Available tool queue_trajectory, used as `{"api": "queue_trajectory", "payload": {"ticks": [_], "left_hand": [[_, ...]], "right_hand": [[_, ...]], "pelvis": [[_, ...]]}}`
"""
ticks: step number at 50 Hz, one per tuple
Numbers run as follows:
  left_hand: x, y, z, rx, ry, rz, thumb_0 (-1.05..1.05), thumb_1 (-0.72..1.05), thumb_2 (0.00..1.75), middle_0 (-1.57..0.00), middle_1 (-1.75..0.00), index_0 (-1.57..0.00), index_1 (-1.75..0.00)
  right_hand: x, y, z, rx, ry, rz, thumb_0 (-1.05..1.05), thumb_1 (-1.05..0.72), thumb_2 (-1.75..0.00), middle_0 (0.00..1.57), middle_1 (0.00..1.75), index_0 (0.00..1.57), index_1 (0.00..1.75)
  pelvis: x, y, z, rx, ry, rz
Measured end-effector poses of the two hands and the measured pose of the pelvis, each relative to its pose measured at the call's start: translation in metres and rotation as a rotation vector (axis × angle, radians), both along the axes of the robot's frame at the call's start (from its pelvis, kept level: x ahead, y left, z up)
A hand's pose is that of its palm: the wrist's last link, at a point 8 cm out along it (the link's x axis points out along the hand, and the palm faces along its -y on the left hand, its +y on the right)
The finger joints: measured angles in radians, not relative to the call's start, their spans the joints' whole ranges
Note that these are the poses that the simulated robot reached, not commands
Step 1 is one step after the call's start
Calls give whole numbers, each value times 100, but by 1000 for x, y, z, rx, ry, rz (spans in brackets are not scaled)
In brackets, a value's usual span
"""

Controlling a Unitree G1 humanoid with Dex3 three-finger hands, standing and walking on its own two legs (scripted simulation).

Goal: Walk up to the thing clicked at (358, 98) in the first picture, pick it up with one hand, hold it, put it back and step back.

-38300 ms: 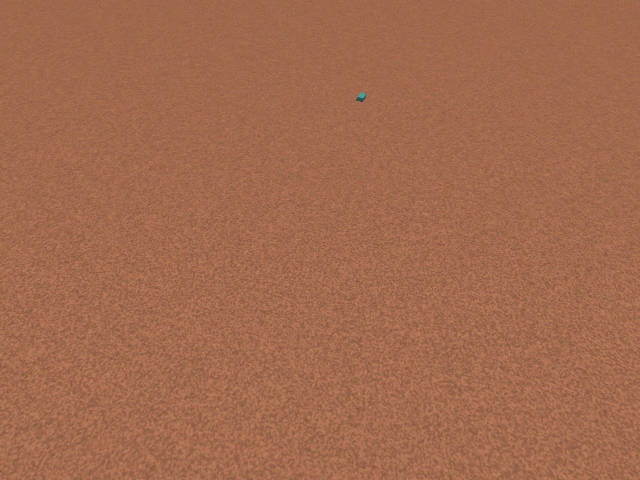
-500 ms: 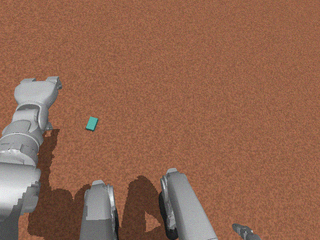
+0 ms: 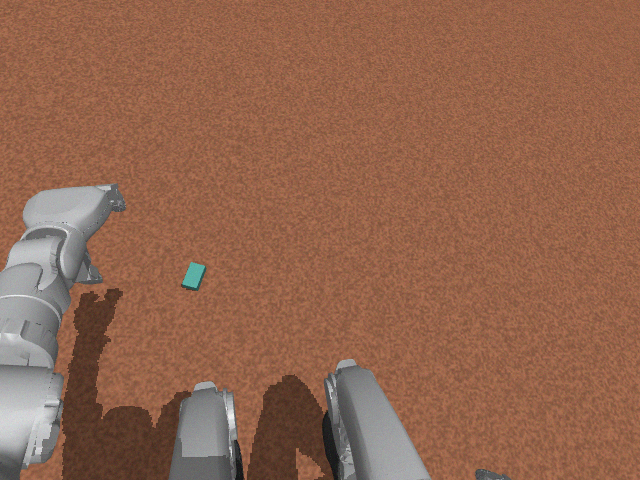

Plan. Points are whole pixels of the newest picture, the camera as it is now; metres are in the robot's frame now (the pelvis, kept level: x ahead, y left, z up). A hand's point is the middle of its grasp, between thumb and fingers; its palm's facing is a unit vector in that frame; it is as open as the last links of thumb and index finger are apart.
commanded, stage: go down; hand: left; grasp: from above
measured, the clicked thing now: (194, 276) +0.56 +0.18 -0.57
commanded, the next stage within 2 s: withdraw in 0.10 s
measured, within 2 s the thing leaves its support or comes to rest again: neither
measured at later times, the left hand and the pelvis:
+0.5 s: hand (92, 257) +0.44 +0.24 -0.10, palm faces -0.44 +0.04 -0.90, open 12.0 cm; pelvis -0.01 +0.01 +0.00, yaw +0 degrees
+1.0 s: hand (138, 272) +0.45 +0.21 -0.21, palm faces -0.41 -0.02 -0.91, open 11.9 cm; pelvis -0.03 +0.00 -0.08, yaw -1 degrees
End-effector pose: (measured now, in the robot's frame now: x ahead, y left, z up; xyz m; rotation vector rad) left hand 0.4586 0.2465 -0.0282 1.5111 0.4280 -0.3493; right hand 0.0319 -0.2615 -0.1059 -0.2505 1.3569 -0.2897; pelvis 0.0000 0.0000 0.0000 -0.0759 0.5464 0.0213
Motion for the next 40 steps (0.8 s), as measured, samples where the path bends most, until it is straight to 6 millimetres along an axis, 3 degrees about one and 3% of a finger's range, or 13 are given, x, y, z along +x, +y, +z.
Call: {"api": "queue_trajectory", "payload": {"ticks": [10, 19, 23, 30, 40], "left_hand": [[-9, 6, 8, -13, -35, -109, 0, -7, 71, -40, -64, -41, -64], [-16, 8, 16, 22, -35, -109, 0, -12, 72, -41, -63, -41, -65], [-15, 1, -2, 30, -32, -111, 0, -16, 74, -41, -63, -39, -65], [-7, -15, -39, 24, -103, -109, 0, -12, 76, -40, -64, -37, -65], [-5, -14, -71, 76, -37, 18, 0, -18, 75, -43, -61, -40, -64]], "right_hand": [[22, -4, 12, -26, -27, 43, 0, -92, -90, 20, 30, 20, 30], [16, 8, 21, 2, -19, 42, 0, -92, -90, 21, 30, 20, 30], [6, 7, 15, -6, -11, 39, 0, -92, -90, 21, 30, 20, 30], [-18, -2, -13, -30, 31, 10, 0, -92, -90, 21, 30, 20, 30], [-45, 2, -39, -7, 68, -16, 0, -92, -90, 21, 30, 20, 30]], "pelvis": [[1, 7, 7, -10, -22, 5], [-3, 10, 19, -13, -41, 8], [-6, 10, 11, -14, -26, 8], [-15, 10, -21, -14, 17, -2], [-27, 5, -42, -5, 52, -7]]}}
